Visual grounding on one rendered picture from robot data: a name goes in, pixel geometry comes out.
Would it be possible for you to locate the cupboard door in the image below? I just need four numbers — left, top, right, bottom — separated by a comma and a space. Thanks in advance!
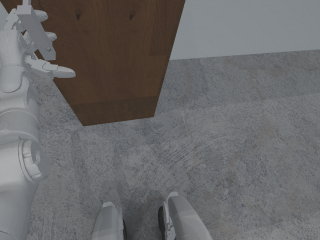
7, 0, 181, 105

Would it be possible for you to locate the robot left hand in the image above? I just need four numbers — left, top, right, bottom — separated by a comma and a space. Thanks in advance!
0, 8, 76, 80

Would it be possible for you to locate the right robot shin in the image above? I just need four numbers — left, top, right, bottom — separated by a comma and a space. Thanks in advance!
163, 191, 179, 240

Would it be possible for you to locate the right robot foot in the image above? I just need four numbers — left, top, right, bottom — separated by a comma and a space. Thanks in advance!
158, 206, 175, 240

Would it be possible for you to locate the handle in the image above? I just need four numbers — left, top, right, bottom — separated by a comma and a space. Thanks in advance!
16, 0, 56, 61

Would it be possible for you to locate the robot left upper arm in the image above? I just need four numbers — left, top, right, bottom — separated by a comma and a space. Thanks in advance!
0, 138, 50, 240

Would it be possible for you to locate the robot left forearm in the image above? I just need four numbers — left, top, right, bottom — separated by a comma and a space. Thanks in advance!
0, 65, 41, 145

